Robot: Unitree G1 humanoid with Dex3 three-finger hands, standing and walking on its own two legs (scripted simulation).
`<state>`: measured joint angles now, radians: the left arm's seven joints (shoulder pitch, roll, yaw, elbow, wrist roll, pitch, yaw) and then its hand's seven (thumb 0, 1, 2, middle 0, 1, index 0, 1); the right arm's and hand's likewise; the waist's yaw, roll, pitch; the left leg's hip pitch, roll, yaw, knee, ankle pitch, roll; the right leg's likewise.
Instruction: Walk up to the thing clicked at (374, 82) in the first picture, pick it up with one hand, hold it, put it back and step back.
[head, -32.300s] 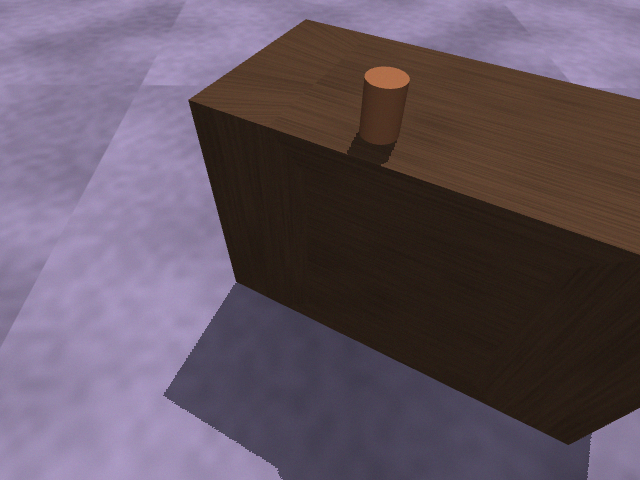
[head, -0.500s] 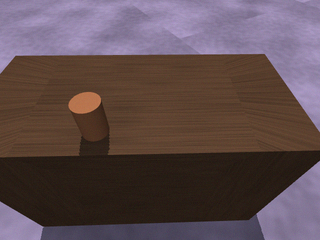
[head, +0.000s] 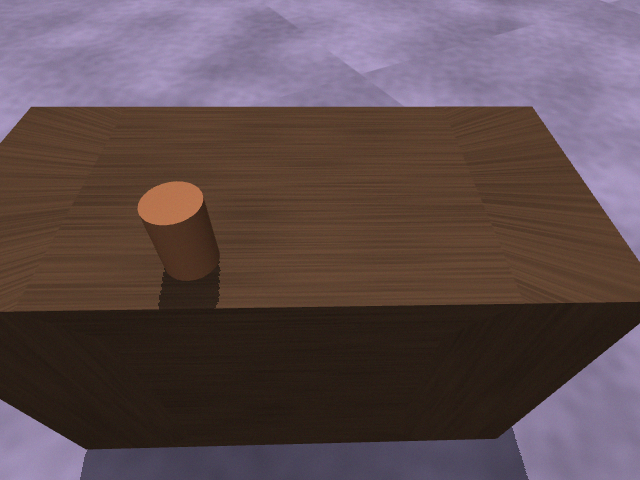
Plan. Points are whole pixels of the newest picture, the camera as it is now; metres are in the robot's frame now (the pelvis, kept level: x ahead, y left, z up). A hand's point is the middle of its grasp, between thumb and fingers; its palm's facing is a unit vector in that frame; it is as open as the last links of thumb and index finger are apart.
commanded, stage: stand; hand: left
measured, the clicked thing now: (182, 232) +0.45 +0.23 +0.03
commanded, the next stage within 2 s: step back in 2.00 s
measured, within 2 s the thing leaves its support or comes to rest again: neither
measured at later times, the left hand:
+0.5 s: hand out of the picture +0.07 +0.25 -0.16, palm faces -0.04 -0.94 -0.35, open 7.4 cm
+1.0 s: hand out of the picture +0.07 +0.25 -0.16, palm faces -0.04 -0.94 -0.34, open 7.3 cm
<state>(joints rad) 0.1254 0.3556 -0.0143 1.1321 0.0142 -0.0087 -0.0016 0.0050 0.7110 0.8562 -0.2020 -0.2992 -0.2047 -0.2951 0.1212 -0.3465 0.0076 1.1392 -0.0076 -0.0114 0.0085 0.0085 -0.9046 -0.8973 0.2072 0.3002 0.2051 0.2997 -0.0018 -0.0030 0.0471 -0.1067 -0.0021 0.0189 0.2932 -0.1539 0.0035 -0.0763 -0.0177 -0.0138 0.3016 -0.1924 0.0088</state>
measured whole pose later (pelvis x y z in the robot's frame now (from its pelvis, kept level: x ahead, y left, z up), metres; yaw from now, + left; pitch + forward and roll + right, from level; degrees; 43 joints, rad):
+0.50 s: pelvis +0.01 +0.00 +0.00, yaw +0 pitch -2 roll +0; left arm 0.12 0.35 -0.01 1.13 0.02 -0.01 0.00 0.01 0.91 0.90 -0.20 -0.30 -0.21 -0.30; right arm 0.11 -0.35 0.01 1.13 -0.01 -0.01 0.01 0.01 -0.90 -0.90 0.21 0.30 0.21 0.30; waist 0.00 0.00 0.05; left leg -0.10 0.00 0.01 0.30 -0.17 0.00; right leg -0.07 -0.02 -0.02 0.29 -0.20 0.01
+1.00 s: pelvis +0.01 +0.00 +0.00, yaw +0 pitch -2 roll +0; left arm 0.12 0.35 -0.01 1.13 0.01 -0.01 0.00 0.01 0.91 0.90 -0.20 -0.30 -0.21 -0.30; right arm 0.11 -0.35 0.01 1.13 -0.01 -0.01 0.01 0.01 -0.90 -0.90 0.21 0.30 0.21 0.30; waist 0.00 0.00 0.05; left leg -0.10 0.00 0.02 0.30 -0.17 0.00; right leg -0.06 -0.01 -0.02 0.29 -0.20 0.01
